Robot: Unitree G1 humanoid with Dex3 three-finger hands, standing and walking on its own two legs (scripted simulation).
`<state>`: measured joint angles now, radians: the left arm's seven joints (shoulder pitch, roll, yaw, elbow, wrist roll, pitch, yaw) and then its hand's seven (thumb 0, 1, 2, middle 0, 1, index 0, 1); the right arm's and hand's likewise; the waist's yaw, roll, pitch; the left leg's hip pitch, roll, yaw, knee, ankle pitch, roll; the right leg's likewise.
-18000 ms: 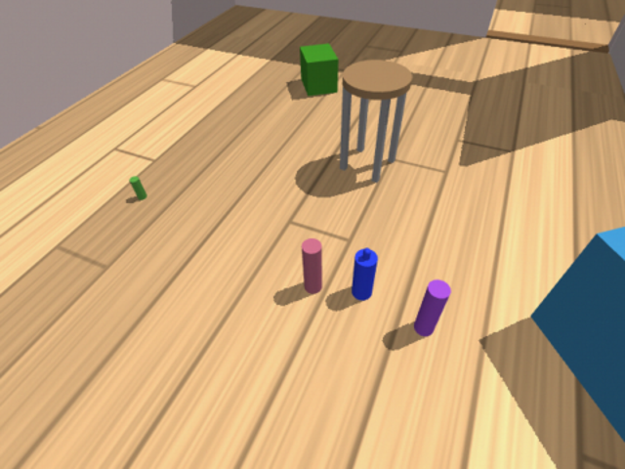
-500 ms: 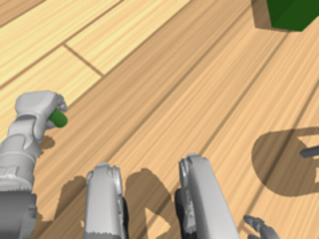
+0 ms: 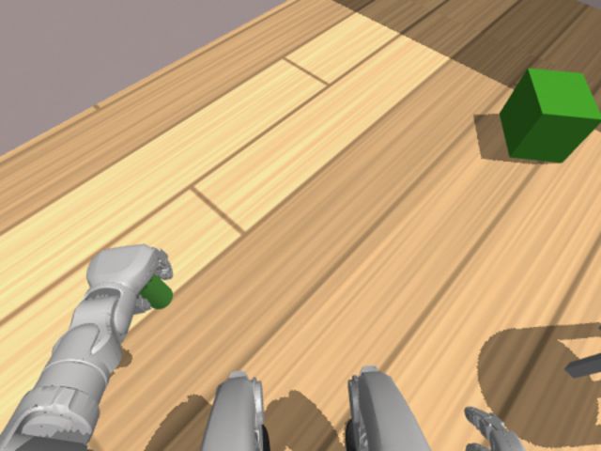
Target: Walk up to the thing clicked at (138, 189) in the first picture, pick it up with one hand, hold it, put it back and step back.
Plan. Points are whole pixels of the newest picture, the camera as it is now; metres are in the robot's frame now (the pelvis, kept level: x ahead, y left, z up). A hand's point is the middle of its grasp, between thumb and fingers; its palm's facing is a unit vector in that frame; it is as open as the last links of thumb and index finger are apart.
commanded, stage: lift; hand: left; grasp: from above
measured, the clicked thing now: (149, 287) +0.39 +0.24 -0.11
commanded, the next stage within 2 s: hold in 0.64 s
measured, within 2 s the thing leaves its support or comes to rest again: neither
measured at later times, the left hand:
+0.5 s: hand (129, 257) +0.37 +0.22 +0.03, palm faces -0.44 -0.07 -0.90, open 6.8 cm
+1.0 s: hand (121, 222) +0.39 +0.21 +0.09, palm faces -0.44 -0.05 -0.90, open 6.8 cm
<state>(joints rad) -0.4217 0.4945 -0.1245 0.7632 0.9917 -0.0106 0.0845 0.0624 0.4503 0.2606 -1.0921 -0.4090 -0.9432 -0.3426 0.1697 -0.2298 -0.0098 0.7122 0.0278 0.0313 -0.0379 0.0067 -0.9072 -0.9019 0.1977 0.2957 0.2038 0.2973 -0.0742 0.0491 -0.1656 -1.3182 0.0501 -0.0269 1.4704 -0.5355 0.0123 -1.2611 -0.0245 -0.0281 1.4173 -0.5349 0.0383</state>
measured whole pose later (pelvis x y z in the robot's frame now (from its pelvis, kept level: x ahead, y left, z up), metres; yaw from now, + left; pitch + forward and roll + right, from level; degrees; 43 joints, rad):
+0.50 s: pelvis +0.04 +0.00 +0.11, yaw +0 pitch +12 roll -1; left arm -0.39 0.39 -0.18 0.89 1.00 0.02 0.16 0.06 0.44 0.27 -1.11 -0.40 -0.96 -0.32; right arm 0.26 -0.24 -0.03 0.75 0.03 0.01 -0.05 0.01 -0.91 -0.90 0.20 0.30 0.20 0.30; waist -0.06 0.03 -0.10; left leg -0.74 0.05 0.03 0.93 -0.39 0.00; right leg -0.72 -0.02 0.00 0.90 -0.39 0.03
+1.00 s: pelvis +0.07 -0.01 +0.14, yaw -1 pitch +6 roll +0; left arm -0.34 0.38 -0.21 0.82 0.99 0.02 0.08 0.06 0.43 0.28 -1.11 -0.35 -0.97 -0.30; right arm 0.24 -0.25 -0.05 0.73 0.05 0.04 -0.04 0.01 -0.90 -0.90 0.20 0.30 0.20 0.30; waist -0.03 0.04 -0.07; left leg -0.45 0.04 0.05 0.66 -0.32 0.00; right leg -0.44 -0.03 0.02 0.65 -0.32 0.03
